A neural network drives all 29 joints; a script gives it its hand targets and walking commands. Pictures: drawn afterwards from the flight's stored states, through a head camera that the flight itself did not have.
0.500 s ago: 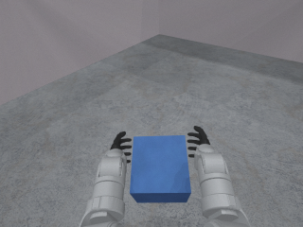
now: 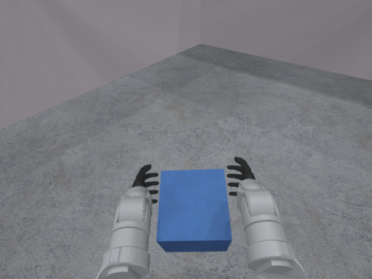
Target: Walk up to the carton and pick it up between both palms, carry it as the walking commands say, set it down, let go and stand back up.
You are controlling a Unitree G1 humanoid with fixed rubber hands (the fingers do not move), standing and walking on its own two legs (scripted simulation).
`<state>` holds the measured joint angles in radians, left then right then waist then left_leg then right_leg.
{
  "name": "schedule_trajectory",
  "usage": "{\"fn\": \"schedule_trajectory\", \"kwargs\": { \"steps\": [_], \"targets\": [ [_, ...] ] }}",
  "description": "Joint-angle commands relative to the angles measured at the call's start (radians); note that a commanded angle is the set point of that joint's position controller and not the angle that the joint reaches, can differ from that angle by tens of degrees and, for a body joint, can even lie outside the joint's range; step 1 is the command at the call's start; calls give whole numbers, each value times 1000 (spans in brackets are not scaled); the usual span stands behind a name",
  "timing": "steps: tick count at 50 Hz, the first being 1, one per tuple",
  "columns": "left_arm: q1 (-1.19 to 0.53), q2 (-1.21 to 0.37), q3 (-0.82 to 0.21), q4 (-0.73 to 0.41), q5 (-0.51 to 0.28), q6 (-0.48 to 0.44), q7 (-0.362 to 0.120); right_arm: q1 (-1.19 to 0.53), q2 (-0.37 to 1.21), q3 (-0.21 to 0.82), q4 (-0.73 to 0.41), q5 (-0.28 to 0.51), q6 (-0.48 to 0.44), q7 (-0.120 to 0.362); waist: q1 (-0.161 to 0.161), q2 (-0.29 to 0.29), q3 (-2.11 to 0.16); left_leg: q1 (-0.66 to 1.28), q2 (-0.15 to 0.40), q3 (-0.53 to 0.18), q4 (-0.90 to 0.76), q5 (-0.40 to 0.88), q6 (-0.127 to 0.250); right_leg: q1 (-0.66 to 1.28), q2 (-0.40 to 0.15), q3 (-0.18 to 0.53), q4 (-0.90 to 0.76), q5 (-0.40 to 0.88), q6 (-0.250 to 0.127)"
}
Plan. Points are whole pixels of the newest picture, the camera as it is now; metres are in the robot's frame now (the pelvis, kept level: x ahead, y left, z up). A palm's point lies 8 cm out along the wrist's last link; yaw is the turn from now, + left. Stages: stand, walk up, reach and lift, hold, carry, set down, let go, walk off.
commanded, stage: reach and lift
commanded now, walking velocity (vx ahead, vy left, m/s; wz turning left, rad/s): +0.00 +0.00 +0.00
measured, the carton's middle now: (194, 211) +0.33 +0.00 -0.04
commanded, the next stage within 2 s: hold in 0.60 s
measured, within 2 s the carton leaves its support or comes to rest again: neither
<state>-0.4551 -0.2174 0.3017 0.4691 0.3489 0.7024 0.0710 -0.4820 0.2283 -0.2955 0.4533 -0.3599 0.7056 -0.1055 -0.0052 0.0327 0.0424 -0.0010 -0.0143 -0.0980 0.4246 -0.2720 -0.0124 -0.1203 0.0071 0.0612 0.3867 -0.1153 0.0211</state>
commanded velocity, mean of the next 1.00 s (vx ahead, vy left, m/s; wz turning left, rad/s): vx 0.00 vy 0.00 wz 0.00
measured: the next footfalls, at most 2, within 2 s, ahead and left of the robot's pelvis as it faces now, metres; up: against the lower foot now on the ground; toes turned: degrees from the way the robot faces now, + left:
left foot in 1.92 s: +0.05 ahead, +0.03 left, +0.00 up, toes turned +4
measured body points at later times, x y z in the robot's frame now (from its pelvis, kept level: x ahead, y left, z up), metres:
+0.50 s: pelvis +0.00 +0.00 +0.00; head -0.05 -0.02 +0.45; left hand +0.32 +0.12 +0.05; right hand +0.32 -0.13 +0.06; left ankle -0.01 +0.13 -0.74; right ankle +0.07 -0.13 -0.74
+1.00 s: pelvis -0.01 -0.01 +0.00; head -0.06 -0.02 +0.45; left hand +0.31 +0.12 +0.05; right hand +0.32 -0.13 +0.06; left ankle -0.01 +0.13 -0.74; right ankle +0.07 -0.13 -0.74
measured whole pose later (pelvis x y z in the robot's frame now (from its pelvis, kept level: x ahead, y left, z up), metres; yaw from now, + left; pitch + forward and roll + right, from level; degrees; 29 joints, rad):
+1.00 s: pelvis -0.01 -0.01 +0.00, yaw +0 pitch -9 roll +0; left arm -0.41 -0.20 0.25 0.41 0.32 0.75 0.06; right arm -0.45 0.21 -0.24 0.40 -0.34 0.74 -0.08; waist -0.01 0.03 0.04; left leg 0.00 -0.01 -0.10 0.42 -0.26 -0.02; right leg -0.12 0.01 0.06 0.39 -0.11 0.01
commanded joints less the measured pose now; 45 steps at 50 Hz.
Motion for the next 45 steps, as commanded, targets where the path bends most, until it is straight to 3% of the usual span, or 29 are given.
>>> {"fn": "schedule_trajectory", "kwargs": {
  "steps": [1,25,37,45],
  "targets": [
    [-571,-966,-453,-27,-260,-55,-248,-412,1052,450,69,263,-10,268,0,-13,-242,-262,-60,15,-142,69,25,336,78,-1,5,108,2],
    [-456,-967,-523,-139,-296,-26,-253,-290,1060,517,-31,287,24,282,-2,-25,-233,-243,-68,17,-157,90,26,345,78,2,-18,120,-1],
    [-507,-947,-513,-142,-296,-30,-261,-308,1077,505,-6,284,29,283,-4,-25,-208,-296,-63,15,-160,-14,39,343,73,14,-17,22,3],
    [-532,-943,-503,-130,-295,-33,-262,-321,1079,497,15,280,28,281,-2,-28,-212,-301,-63,16,-152,-17,40,340,71,18,-14,12,4]
  ]
}}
